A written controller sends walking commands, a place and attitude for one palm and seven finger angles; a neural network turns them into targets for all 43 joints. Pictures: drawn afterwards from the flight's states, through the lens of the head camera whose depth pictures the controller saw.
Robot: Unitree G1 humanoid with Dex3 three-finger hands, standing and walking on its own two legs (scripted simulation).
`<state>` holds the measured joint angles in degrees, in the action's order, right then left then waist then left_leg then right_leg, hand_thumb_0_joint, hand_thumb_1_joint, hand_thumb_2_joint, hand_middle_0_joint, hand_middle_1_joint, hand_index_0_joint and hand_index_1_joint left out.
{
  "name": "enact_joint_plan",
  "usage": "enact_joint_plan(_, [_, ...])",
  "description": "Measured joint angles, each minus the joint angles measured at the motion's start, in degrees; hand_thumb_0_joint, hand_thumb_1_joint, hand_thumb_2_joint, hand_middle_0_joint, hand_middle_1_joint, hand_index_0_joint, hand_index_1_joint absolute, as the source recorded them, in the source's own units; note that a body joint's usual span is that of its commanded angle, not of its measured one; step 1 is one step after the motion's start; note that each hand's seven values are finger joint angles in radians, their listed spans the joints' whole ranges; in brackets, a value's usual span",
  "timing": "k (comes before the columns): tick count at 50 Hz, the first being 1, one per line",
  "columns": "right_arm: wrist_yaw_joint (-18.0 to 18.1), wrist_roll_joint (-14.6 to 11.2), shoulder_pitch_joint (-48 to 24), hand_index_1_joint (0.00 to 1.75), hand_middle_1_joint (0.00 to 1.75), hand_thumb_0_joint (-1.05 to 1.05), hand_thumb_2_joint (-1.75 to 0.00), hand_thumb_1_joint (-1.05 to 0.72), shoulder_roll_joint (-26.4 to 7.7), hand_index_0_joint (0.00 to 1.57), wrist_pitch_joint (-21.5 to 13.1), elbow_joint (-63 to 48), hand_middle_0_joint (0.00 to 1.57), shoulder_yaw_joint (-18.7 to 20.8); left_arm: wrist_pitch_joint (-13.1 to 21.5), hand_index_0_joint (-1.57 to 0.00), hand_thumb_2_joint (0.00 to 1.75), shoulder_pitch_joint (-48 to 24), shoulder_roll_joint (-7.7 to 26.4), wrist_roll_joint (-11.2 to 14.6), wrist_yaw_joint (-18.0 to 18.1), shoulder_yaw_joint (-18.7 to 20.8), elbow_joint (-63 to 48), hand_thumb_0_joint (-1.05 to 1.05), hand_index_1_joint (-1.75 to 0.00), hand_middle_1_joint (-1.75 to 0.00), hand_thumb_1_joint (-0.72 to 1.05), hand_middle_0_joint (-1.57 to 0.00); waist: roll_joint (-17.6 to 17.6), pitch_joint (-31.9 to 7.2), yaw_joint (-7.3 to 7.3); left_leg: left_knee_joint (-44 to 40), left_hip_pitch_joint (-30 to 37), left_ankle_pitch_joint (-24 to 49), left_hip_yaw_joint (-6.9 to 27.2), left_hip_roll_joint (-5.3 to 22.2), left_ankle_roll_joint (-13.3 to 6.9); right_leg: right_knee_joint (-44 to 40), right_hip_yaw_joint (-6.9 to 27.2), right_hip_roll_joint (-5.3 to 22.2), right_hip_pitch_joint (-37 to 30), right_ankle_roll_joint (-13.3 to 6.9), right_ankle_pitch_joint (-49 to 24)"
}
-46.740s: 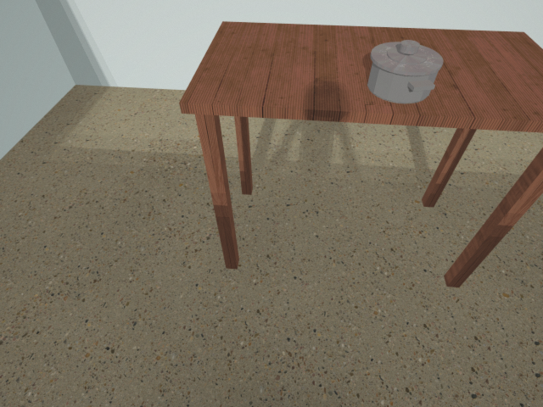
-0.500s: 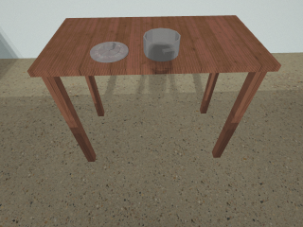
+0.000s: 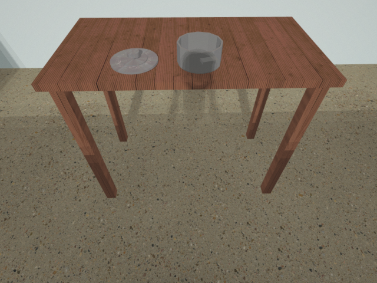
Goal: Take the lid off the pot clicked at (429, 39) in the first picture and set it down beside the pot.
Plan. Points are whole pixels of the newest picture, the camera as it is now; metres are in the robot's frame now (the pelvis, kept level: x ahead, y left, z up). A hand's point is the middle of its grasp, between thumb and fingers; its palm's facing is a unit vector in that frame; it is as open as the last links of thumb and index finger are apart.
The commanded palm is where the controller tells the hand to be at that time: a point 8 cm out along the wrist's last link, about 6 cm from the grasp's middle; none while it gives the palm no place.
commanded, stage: look to check the result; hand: left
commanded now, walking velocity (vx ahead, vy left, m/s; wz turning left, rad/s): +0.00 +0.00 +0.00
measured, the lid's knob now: (133, 53) +0.81 +0.22 +0.08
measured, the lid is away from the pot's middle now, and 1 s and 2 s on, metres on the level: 0.23 0.23 0.23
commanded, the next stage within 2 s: stand and wait in 0.08 s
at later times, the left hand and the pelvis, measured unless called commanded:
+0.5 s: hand out of the picture -0.01 +0.17 -0.18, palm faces +0.02 -0.98 -0.19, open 7.4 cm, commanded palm none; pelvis +0.00 +0.00 +0.00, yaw +0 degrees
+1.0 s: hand out of the picture +0.00 +0.18 -0.17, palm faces +0.02 -0.98 -0.20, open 7.4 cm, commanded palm none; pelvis +0.00 +0.00 +0.00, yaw +0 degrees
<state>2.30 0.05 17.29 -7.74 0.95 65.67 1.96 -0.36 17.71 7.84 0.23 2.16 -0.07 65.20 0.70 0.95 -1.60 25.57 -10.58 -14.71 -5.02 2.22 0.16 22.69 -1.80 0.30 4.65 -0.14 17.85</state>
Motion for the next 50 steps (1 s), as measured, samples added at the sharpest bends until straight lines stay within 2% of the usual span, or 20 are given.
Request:
enact_joint_plan(12, [0.1,0.0,-0.3,0.3,0.29,0.01,-0.9,-0.9,0.8,0.2,-0.3,0.0,0.2,0.0,0.4,-0.2,0.9,0.2,-0.9,-0.1,0.2,0.0,-0.1,0.0,-0.3,-0.3,0.91,-0.2,-0.4,-0.8,0.01,0.2,-0.2,0.1,-0.1,0.0,-0.1,0.2,0.1,0.0,0.3,0.1,-0.1])
enact_joint_plan(50, [0.1,0.0,-1.2,0.3,0.29,0.01,-0.9,-0.9,-0.4,0.2,-0.8,-0.3,0.2,0.1,0.6,-0.2,0.9,-1.2,0.5,-0.2,0.0,0.3,-1.1,0.0,-0.3,-0.3,0.91,-0.2,-0.2,-0.4,-0.1,-1.0,0.0,0.9,-0.3,-0.4,-0.4,-0.4,0.3,0.4,0.4,0.4,-0.7])
